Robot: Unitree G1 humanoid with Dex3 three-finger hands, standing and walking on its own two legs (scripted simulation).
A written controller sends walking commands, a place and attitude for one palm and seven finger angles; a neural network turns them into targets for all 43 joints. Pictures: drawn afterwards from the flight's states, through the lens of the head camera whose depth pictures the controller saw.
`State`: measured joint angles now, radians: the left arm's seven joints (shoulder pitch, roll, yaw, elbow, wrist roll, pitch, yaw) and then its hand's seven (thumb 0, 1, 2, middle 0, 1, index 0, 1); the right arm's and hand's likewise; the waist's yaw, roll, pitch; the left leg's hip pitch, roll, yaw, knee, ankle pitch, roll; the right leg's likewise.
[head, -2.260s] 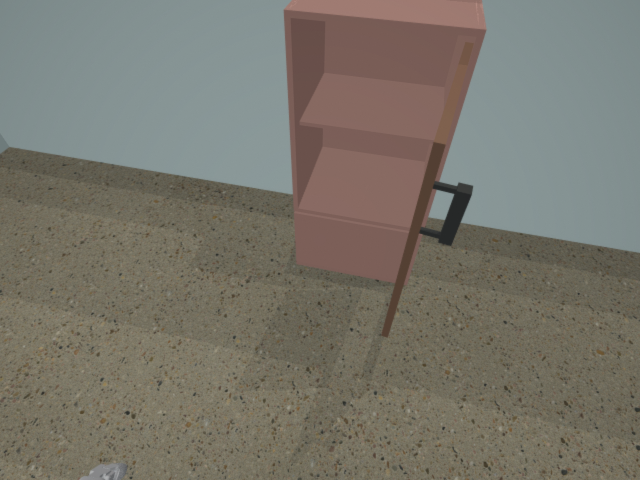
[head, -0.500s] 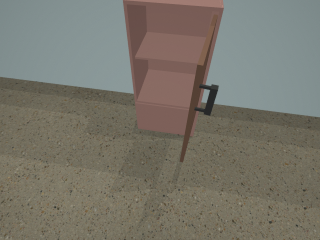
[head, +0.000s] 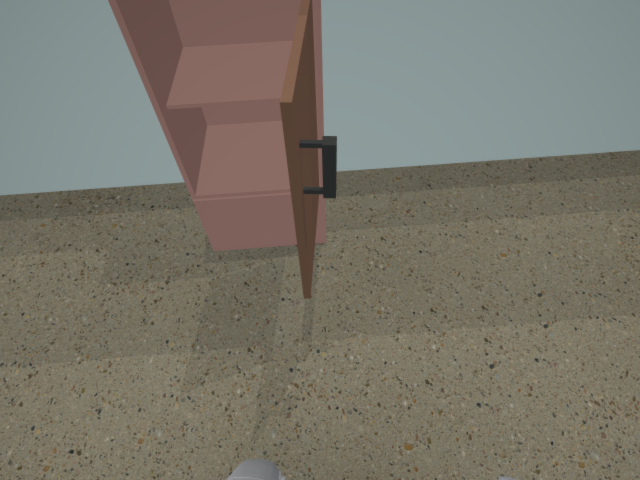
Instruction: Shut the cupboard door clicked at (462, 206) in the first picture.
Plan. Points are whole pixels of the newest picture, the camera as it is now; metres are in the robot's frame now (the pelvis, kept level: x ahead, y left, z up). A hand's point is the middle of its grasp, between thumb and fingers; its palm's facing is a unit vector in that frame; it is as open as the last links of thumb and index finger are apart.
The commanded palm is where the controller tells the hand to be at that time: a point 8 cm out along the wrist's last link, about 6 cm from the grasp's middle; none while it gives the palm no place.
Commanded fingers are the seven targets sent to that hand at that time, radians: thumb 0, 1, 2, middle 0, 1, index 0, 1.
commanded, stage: walk around to get in front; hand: left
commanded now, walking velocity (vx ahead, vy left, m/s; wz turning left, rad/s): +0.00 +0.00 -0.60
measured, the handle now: (318, 168) +0.63 +0.07 -0.02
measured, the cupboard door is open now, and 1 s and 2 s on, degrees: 82 82 82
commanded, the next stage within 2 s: none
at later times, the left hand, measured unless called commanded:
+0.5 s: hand out of the picture +0.13 +0.24 -0.17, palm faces -0.26 -0.94 -0.21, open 7.4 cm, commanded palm none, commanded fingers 0.00 0.90 0.90 -0.20 -0.30 -0.20 -0.30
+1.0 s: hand (238, 455) +0.17 +0.15 -0.17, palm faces -0.54 -0.81 -0.23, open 7.4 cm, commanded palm none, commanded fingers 0.00 0.90 0.90 -0.20 -0.30 -0.20 -0.30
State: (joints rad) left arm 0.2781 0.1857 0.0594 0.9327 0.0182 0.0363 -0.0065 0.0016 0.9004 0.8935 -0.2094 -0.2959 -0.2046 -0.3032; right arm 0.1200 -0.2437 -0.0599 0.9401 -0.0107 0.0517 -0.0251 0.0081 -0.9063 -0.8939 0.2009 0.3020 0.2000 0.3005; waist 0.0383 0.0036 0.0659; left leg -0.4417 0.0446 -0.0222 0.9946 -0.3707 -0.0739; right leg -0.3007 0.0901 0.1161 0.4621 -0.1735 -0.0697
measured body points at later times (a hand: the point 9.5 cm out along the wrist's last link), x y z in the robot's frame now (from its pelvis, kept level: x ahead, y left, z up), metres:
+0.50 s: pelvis -0.02 +0.06 +0.00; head +0.01 +0.07 +0.45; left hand +0.14 +0.29 -0.15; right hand -0.05 -0.20 -0.13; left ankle -0.01 +0.17 -0.74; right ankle -0.06 -0.09 -0.68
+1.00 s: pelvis -0.03 +0.04 -0.01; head +0.00 +0.02 +0.44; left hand +0.20 +0.19 -0.15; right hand -0.11 -0.23 -0.14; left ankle +0.07 +0.14 -0.72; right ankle -0.07 -0.07 -0.74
